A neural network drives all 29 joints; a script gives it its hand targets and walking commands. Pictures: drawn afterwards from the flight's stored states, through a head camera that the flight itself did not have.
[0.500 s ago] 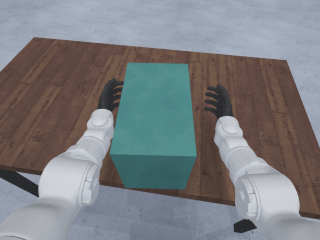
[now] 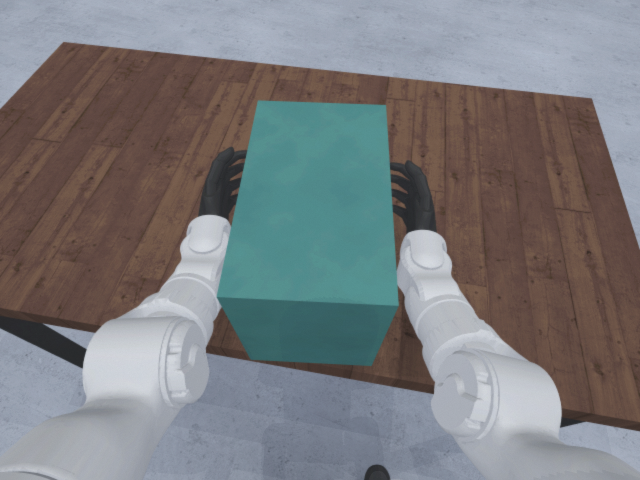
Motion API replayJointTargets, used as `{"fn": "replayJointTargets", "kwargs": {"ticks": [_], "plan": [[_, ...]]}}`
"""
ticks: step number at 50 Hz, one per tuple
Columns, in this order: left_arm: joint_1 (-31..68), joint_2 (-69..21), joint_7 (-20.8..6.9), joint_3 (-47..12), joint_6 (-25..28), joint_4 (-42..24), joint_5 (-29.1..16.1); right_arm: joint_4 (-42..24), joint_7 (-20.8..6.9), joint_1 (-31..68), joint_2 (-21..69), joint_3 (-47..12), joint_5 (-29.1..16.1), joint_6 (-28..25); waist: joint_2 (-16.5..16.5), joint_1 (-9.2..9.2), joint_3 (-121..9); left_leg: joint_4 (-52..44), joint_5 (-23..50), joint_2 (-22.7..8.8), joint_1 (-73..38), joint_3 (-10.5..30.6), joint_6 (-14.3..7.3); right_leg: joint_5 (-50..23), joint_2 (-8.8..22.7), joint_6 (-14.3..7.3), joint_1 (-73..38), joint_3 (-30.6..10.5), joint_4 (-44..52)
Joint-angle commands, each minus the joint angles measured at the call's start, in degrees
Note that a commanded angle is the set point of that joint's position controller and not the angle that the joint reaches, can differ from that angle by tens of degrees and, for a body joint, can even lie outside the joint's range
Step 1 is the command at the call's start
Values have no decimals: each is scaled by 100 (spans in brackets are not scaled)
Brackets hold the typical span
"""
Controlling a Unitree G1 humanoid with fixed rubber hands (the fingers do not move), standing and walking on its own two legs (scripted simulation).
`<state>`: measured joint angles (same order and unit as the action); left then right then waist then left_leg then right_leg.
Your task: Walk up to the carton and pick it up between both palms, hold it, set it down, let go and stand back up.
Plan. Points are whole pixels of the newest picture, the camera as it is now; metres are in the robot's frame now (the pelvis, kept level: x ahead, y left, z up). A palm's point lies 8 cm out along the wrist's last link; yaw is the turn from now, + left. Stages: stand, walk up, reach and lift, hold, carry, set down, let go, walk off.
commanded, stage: reach and lift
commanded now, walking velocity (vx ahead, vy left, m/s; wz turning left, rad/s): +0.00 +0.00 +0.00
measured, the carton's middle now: (316, 236) +0.42 +0.01 +0.03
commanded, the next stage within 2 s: none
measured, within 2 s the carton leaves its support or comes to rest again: leaves its support in 1.78 s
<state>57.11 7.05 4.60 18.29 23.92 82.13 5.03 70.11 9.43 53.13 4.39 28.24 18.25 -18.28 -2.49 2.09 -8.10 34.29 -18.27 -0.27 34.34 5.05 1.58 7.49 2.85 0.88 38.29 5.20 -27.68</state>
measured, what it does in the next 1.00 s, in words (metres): stands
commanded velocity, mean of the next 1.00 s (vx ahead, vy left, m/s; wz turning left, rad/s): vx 0.00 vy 0.00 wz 0.00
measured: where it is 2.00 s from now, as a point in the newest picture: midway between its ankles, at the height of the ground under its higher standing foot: outside the picture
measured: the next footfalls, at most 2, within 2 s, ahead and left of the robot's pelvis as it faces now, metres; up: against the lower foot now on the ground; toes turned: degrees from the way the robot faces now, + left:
none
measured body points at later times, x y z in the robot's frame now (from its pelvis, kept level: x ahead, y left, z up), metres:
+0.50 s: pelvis +0.03 +0.01 +0.02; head +0.10 +0.01 +0.46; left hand +0.45 +0.13 +0.05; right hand +0.43 -0.13 +0.05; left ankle -0.03 +0.13 -0.73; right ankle +0.04 -0.14 -0.73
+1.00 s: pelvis +0.03 +0.01 +0.02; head +0.10 +0.02 +0.46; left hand +0.45 +0.13 +0.05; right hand +0.43 -0.13 +0.05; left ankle -0.03 +0.13 -0.73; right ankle +0.04 -0.14 -0.73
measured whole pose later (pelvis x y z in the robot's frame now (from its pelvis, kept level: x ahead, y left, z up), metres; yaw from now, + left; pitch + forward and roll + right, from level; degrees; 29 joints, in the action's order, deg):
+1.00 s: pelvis +0.03 +0.01 +0.02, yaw -1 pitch +9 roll -2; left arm 42.6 -5.4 3.1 29.4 14.9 57.7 23.9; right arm 58.3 6.7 39.8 9.9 38.3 29.8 -22.4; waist -1.1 0.6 -1.4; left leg 24.3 -17.4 -1.6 16.1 4.3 0.8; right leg 4.9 1.4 1.7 18.7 5.3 -14.7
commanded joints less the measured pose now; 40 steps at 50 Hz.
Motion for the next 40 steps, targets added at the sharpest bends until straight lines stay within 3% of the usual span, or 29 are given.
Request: {"fn": "replayJointTargets", "kwargs": {"ticks": [1,10,19,24,27,40], "plan": [[2186,-3470,-944,-225,136,-418,1510,-339,-960,2013,3097,-275,1659,-503,-363,294,-3264,-766,2896,152,-521,-810,465,-2731,-356,-245,-4499,102,-53],[1759,-3397,-934,335,-170,-825,2151,-409,-1118,1577,3311,-232,2038,-570,44,89,-2168,-1387,2008,108,-197,-974,234,-2278,-332,-85,-5122,61,372],[1379,-3728,-885,101,-595,-1425,2233,-522,-1125,1381,3303,-367,1928,-649,-54,62,-1984,-1309,2946,25,-951,-1020,340,-2515,-411,-120,-4951,202,568],[1256,-3861,-882,19,-756,-1710,2250,-799,-1134,1458,3291,-495,1803,-671,-34,-25,-1961,-1341,3020,8,-967,-1035,311,-2489,-403,-113,-5043,198,614],[1230,-3975,-832,-106,-798,-1891,2278,-717,-1166,1354,3244,-483,1763,-676,-182,-24,-2036,-1274,3264,-30,-1236,-998,403,-2369,-429,-171,-4864,240,622],[1095,-4064,-830,-176,-929,-2070,2263,-994,-1159,1407,3241,-631,1670,-696,-59,-28,-2103,-1346,3131,-26,-1097,-974,303,-2608,-383,-148,-5135,231,636]]}}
